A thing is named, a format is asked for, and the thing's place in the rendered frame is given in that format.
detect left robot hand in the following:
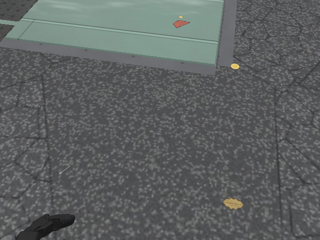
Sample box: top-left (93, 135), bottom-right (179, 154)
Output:
top-left (15, 214), bottom-right (75, 240)

